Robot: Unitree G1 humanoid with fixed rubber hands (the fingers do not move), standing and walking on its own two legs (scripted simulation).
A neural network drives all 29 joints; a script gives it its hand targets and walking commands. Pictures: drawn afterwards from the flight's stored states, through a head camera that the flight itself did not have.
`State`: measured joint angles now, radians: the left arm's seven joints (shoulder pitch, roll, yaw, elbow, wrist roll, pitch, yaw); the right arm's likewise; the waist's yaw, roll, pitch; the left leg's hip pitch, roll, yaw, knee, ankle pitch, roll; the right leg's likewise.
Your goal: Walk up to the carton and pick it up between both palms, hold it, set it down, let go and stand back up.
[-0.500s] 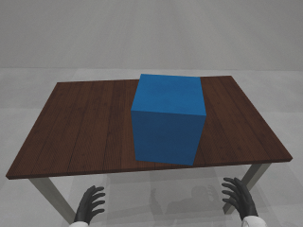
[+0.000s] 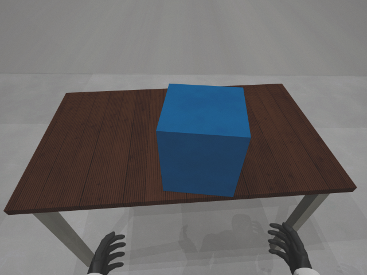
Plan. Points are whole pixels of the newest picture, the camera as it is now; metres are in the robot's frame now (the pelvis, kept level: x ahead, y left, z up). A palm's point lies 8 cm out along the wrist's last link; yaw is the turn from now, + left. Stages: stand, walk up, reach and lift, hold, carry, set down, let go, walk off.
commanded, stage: set down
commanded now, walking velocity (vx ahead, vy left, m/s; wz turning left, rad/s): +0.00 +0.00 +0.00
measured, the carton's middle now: (201, 141) +0.48 -0.01 +0.01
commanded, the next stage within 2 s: let go in 0.46 s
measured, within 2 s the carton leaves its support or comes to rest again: neither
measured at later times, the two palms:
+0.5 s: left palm out of the picture +0.15 +0.22 -0.08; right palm (297, 274) +0.17 -0.21 -0.07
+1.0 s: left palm out of the picture +0.14 +0.23 -0.09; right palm out of the picture +0.16 -0.22 -0.08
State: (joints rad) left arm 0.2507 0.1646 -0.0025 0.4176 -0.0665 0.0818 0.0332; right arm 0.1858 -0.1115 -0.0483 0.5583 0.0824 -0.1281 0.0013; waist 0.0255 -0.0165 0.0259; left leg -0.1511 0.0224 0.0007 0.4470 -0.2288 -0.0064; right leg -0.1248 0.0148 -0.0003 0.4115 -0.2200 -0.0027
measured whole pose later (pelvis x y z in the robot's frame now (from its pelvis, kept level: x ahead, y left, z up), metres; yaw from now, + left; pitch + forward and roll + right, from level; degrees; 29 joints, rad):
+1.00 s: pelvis +0.01 +0.00 +0.00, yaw +0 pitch -3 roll -1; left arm 0.24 0.18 0.01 0.57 -0.01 0.07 0.03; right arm 0.19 -0.14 -0.05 0.72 0.08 -0.10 0.00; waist 0.03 -0.02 0.03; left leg -0.15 0.02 0.00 0.45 -0.24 -0.01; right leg -0.12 0.01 0.00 0.41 -0.23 0.00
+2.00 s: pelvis +0.00 +0.00 +0.00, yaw +0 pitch -4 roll -1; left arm 0.18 0.26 0.06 0.99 0.01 0.00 0.00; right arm 0.19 -0.24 -0.05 0.88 0.08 -0.02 -0.02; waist 0.03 0.00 0.03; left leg -0.15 0.02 0.00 0.45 -0.23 -0.01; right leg -0.12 0.01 0.00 0.41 -0.22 0.00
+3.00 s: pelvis -0.01 +0.00 +0.00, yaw +0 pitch -4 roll -1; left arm 0.18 0.26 0.06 1.04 0.01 0.00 0.00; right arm 0.19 -0.24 -0.05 0.93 0.08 -0.02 -0.02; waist 0.03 0.01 0.03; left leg -0.15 0.02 0.00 0.45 -0.22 -0.01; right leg -0.12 0.01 0.00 0.41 -0.21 0.00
